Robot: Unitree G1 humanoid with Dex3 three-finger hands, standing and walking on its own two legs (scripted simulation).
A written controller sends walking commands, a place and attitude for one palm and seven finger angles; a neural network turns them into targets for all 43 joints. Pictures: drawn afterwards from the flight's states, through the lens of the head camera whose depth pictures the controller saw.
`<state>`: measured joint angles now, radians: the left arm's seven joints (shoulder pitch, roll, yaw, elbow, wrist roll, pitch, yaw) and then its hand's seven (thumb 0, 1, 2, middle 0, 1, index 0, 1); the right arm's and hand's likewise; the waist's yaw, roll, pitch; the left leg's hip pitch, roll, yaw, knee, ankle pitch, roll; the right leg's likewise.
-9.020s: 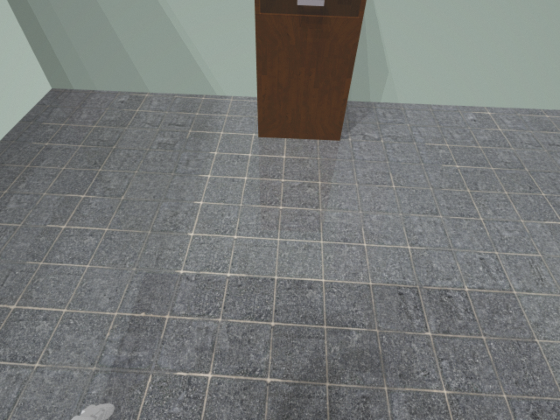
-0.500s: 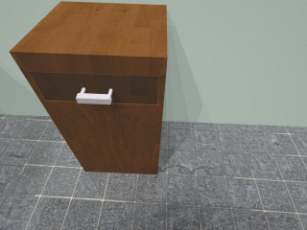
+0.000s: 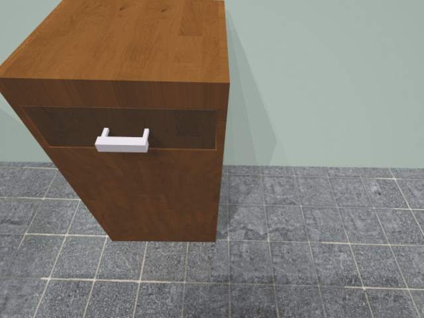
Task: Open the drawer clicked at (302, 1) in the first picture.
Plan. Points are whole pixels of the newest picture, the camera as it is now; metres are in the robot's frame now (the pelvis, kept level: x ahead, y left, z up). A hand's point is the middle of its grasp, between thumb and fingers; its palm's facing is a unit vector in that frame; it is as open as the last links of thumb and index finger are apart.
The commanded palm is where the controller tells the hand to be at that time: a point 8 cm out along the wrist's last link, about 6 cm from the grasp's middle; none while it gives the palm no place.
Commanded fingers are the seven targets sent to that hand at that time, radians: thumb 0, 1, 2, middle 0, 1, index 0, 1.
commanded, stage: come to a stop and stand still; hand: left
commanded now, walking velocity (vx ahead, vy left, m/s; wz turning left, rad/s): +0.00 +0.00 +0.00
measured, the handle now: (124, 138) +0.50 +0.26 +0.00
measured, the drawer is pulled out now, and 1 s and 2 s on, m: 0.00 0.00 0.00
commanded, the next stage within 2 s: look again from close up in 0.90 s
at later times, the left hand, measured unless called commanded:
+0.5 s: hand out of the picture +0.00 +0.19 -0.17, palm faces +0.04 -0.98 -0.20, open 7.4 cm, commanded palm none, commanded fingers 0.00 0.90 0.90 -0.20 -0.30 -0.20 -0.30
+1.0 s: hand out of the picture -0.11 +0.21 -0.17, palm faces +0.03 -0.98 -0.19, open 7.4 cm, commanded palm none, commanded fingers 0.00 0.90 0.90 -0.20 -0.30 -0.20 -0.30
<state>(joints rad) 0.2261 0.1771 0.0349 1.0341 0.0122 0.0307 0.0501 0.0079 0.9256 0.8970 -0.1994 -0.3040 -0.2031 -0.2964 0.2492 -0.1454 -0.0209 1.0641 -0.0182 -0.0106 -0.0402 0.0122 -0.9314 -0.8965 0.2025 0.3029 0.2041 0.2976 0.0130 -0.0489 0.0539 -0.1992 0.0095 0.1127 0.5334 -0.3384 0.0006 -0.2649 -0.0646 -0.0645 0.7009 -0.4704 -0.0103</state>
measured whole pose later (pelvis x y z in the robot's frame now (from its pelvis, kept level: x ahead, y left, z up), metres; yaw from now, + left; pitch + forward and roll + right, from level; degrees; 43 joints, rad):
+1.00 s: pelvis -0.07 +0.04 +0.01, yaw +0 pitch -1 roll +0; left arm 0.40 0.15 0.00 1.06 0.03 0.01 0.04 0.01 0.91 0.90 -0.20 -0.30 -0.20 -0.30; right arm 0.34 -0.15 -0.01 1.07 -0.01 0.02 -0.01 0.00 -0.91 -0.90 0.20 0.30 0.20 0.30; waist 0.00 0.00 0.02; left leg -0.26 -0.02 0.10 0.47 -0.20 0.06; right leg -0.24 -0.06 -0.05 0.46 -0.19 0.04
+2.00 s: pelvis -0.03 +0.01 -0.01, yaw -3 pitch +7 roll +3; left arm 0.48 0.23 -0.15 0.00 0.93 0.00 0.37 0.01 0.67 0.79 -0.21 -0.46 -0.22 -0.46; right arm 0.11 -0.25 -0.03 0.55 -0.03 -0.03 0.04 0.01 -0.91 -0.90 0.20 0.30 0.20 0.30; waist 0.05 -0.01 -0.11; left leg -0.45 0.01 0.15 0.68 -0.34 0.02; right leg -0.51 -0.03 0.04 0.77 -0.38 -0.01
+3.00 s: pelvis -0.01 +0.03 +0.00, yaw -4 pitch +2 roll +1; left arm -0.03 0.44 -0.10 -0.04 0.95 0.22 0.13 0.00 -0.45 0.32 -0.32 -1.18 -0.32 -1.17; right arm 0.07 -0.22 0.01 0.60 0.02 0.09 -0.03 0.01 -0.91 -0.90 0.20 0.30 0.20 0.30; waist 0.08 0.06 -0.05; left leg -0.25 -0.05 -0.03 0.55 -0.33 0.02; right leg -0.28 -0.02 0.05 0.58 -0.33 0.02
